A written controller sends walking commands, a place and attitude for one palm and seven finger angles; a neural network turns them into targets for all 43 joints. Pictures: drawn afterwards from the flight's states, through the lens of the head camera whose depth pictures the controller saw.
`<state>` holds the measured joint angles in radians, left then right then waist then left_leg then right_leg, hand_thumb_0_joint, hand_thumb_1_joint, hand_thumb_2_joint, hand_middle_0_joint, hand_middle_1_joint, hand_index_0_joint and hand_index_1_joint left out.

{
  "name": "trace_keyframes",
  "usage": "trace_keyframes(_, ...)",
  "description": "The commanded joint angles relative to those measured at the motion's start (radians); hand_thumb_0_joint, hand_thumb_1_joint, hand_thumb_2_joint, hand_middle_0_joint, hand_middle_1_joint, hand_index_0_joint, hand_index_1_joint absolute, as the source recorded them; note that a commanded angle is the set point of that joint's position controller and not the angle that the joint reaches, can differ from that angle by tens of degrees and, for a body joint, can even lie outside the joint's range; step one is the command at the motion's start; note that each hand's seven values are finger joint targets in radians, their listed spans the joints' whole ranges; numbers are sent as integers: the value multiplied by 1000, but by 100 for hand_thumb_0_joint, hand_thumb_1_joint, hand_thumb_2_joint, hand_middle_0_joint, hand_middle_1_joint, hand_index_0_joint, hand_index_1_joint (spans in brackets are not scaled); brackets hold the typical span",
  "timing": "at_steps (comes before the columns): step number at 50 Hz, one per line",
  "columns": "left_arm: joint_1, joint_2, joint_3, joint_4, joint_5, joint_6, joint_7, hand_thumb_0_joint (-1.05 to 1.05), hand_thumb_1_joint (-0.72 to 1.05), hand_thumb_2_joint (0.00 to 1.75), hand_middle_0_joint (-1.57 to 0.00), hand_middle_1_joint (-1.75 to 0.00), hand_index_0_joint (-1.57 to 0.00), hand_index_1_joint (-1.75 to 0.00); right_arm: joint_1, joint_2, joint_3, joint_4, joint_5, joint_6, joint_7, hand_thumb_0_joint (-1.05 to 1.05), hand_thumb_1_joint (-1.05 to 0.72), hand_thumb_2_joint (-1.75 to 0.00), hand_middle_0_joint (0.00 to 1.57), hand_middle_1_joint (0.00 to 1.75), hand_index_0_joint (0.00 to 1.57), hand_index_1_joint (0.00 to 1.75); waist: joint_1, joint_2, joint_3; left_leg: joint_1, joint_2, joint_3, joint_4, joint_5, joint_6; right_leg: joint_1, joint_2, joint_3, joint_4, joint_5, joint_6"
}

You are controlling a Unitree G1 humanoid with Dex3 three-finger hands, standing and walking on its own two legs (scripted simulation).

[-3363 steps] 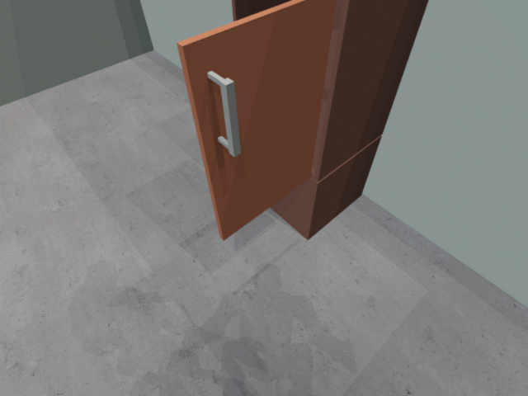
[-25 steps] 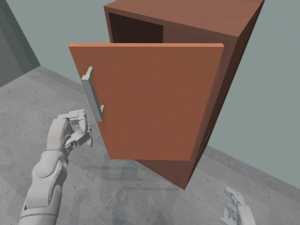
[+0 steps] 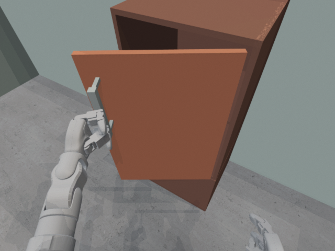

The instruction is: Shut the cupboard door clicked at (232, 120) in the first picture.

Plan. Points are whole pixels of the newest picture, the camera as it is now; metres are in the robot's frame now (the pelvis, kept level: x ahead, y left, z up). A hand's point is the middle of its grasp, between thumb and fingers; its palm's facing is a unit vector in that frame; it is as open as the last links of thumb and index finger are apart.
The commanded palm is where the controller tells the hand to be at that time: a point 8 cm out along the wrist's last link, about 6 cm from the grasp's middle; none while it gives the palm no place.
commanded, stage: bring the fist close to the handle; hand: left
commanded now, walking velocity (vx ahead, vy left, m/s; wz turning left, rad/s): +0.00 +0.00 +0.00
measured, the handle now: (103, 110) +0.43 +0.20 +0.11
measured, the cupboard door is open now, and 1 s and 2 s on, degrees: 31 25 12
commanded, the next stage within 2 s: push the door shut along its arc in 0.30 s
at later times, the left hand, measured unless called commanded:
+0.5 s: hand (108, 135) +0.34 +0.17 +0.11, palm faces +0.07 -1.00 -0.03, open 3.1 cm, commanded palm +0.32 +0.21 +0.12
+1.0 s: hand (111, 119) +0.39 +0.17 +0.12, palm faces -0.06 -1.00 -0.04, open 3.1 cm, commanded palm +0.38 +0.21 +0.12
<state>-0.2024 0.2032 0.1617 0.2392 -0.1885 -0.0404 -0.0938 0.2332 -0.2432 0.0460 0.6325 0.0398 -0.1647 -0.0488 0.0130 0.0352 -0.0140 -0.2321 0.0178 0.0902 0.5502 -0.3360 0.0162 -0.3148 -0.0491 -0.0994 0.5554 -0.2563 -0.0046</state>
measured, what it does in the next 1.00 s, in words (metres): stands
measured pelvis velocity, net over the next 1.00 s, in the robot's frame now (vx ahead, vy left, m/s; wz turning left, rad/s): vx -0.02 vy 0.00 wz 0.03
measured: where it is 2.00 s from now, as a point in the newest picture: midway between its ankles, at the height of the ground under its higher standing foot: outside the picture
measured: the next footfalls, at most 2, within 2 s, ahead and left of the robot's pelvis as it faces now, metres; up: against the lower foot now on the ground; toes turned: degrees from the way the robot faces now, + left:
none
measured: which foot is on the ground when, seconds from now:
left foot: down 0.00-1.00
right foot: down 0.00-1.00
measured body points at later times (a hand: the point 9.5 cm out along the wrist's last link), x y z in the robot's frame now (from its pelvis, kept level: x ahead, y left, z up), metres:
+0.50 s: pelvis -0.01 +0.00 +0.00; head +0.00 -0.02 +0.45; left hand +0.33 +0.22 +0.12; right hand +0.16 -0.23 -0.09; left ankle -0.03 +0.10 -0.73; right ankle +0.02 -0.12 -0.73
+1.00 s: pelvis -0.02 +0.00 +0.00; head +0.01 -0.01 +0.44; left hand +0.39 +0.22 +0.12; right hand +0.11 -0.25 -0.11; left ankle -0.03 +0.10 -0.73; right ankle +0.02 -0.12 -0.73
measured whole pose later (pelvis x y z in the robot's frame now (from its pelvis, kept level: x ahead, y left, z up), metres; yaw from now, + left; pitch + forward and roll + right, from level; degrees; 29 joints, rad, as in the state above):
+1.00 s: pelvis -0.02 +0.00 +0.00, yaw +2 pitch +3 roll +0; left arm -0.61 0.31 0.17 0.77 -0.21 -0.18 -0.25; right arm 0.28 -0.28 0.04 0.69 0.05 -0.13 -0.07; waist -0.02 0.03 0.00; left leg -0.34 0.01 0.07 0.61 -0.33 0.02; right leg -0.40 -0.06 -0.12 0.60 -0.25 -0.01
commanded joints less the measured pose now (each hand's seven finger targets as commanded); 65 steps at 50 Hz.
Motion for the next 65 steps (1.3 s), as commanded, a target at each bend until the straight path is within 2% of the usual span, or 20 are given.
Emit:
trace_keyframes(1, -257, 120, 46, -230, -13, -72, 4, 0, 90, 90, -130, -150, -130, -150, -86, -117, -50, -154, 6, -49, -7, 0, -90, -90, 20, 30, 20, 30, 11, -46, -244, 27, -11, -55, -73, 334, -9, 162, 30, 33, -37, 306, -15)
trace_keyframes(2, -257, 163, 76, -236, -11, -78, 8, 0, 90, 90, -130, -150, -130, -150, -82, -123, -53, -153, 5, -46, -9, 0, -90, -90, 20, 30, 20, 30, 12, -79, -247, 22, -7, -58, -76, 327, -7, 178, 28, 34, -41, 294, -14)
trace_keyframes(5, -308, 110, 18, -274, -8, -82, 11, 0, 90, 90, -130, -150, -130, -150, -94, -113, -49, -152, 9, -48, -9, 0, -90, -90, 20, 30, 20, 30, -4, -13, -221, 39, -9, -60, -82, 297, -10, 137, 32, 32, -47, 257, -14)
trace_keyframes(7, -313, 145, 43, -251, -6, -83, 22, 0, 90, 90, -130, -150, -130, -150, -91, -121, -49, -146, 5, -47, -14, 0, -90, -90, 20, 30, 20, 30, -6, -68, -210, 28, -6, -67, -84, 258, -5, 137, 31, 36, -58, 213, -12)
trace_keyframes(9, -363, 111, 8, -257, -2, -86, 25, 0, 90, 90, -130, -150, -130, -150, -102, -114, -46, -145, 8, -47, -15, 0, -90, -90, 20, 30, 20, 30, -14, -31, -207, 31, -10, -66, -91, 222, -5, 119, 31, 38, -61, 177, -12)
trace_keyframes(12, -358, 162, 53, -203, 1, -84, 33, 0, 90, 90, -130, -150, -130, -150, -96, -123, -47, -133, 4, -42, -21, 0, -90, -90, 20, 30, 20, 30, -5, -56, -217, 26, -10, -69, -92, 217, -4, 135, 30, 40, -63, 169, -13)
trace_keyframes(16, -368, 121, 28, -183, -4, -85, 26, 0, 90, 90, -130, -150, -130, -150, -96, -114, -45, -134, 7, -44, -18, 0, -90, -90, 20, 30, 20, 30, -2, -28, -239, 38, -13, -69, -88, 257, -8, 138, 31, 36, -54, 216, -18)
trace_keyframes(17, -333, 159, 65, -153, -5, -84, 28, 0, 90, 90, -130, -150, -130, -150, -91, -123, -47, -132, 4, -42, -18, 0, -90, -90, 20, 30, 20, 30, 5, -75, -240, 24, -11, -66, -86, 256, -5, 158, 29, 40, -57, 221, -14)
trace_keyframes(22, -328, 198, 93, -136, -3, -90, 10, 0, 90, 90, -130, -150, -130, -150, -90, -126, -48, -138, 6, -30, -14, 0, -90, -90, 20, 30, 20, 30, 5, -65, -225, 2, -12, -53, -87, 257, -4, 170, 25, 47, -59, 241, -14)
trace_keyframes(27, -504, 237, 95, -101, -12, -116, -28, 0, 90, 90, -130, -150, -130, -150, -80, -134, -48, -126, 7, -28, -27, 0, -90, -90, 20, 30, 20, 30, -27, -55, -238, 14, -15, -57, -76, 219, 3, 146, 26, 60, -65, 206, -13)
trace_keyframes(29, -549, 193, 46, -91, -17, -129, -54, 0, 90, 90, -130, -150, -130, -150, -84, -127, -44, -126, 12, -32, -30, 0, -90, -90, 20, 30, 20, 30, -35, 11, -254, 33, -18, -58, -74, 231, 0, 130, 27, 57, -57, 219, -18)
trace_keyframes(32, -571, 231, 75, 41, -29, -129, -79, 0, 90, 90, -130, -150, -130, -150, -54, -146, -48, -105, 11, -30, -37, 0, -90, -90, 20, 30, 20, 30, -43, -77, -236, 2, -16, -68, -68, 211, 3, 120, 27, 56, -58, 201, -14)
trace_keyframes(35, -622, 202, 48, 83, -33, -135, -105, 0, 90, 90, -130, -150, -130, -150, -51, -145, -48, -106, 16, -27, -34, 0, -90, -90, 20, 30, 20, 30, -46, -19, -253, 5, -21, -68, -64, 220, -1, 102, 25, 55, -46, 216, -20)
trace_keyframes(37, -642, 260, 90, 140, -31, -140, -110, 0, 90, 90, -130, -150, -130, -150, -34, -157, -51, -100, 12, -19, -35, 0, -90, -90, 20, 30, 20, 30, -46, -66, -255, -12, -19, -70, -59, 217, 3, 111, 22, 58, -46, 211, -17)
trace_keyframes(45, -894, 200, -10, 258, -25, -196, -160, 0, 90, 90, -130, -150, -130, -150, 8, -165, -56, -74, 17, -16, -33, 0, -90, -90, 20, 30, 20, 30, -99, -12, -278, 9, -21, -93, -41, 181, 3, 13, 30, 52, -26, 160, -25)
trace_keyframes(51, -1015, 251, 23, 428, -32, -236, -194, 0, 90, 90, -130, -150, -130, -150, 50, -184, -55, -43, 13, -13, -34, 0, -90, -90, 20, 30, 20, 30, -119, -62, -272, -45, -22, -104, -29, 130, 5, -19, 31, 54, -13, 115, -25)
trace_keyframes(53, -1062, 285, 34, 469, -22, -257, -204, 0, 90, 90, -130, -150, -130, -150, 66, -188, -55, -33, 9, -10, -34, 0, -90, -90, 20, 30, 20, 30, -124, -42, -282, -57, -24, -104, -21, 127, 6, -24, 29, 60, -4, 113, -25)
trace_keyframes(55, -1093, 240, -11, 482, -14, -275, -222, 0, 90, 90, -130, -150, -130, -150, 79, -185, -58, -33, 8, -15, -29, 0, -90, -90, 20, 30, 20, 30, -131, 10, -327, -26, -23, -109, -9, 162, 1, -46, 31, 56, 15, 140, -30)
trace_keyframes(62, -1171, 335, 65, 626, -28, -289, -251, 0, 90, 90, -130, -150, -130, -150, 140, -212, -62, -9, -1, -10, -32, 0, -90, -90, 20, 30, 20, 30, -155, -76, -326, -100, -18, -115, 9, 132, 5, -67, 35, 56, 30, 120, -23)
trace_keyframes(65, -1218, 327, 44, 629, -11, -302, -266, 0, 90, 90, -130, -150, -130, -150, 158, -210, -65, -4, -3, -12, -25, 0, -90, -90, 20, 30, 20, 30, -168, -15, -353, -91, -19, -113, 24, 150, 4, -94, 36, 62, 41, 138, -23)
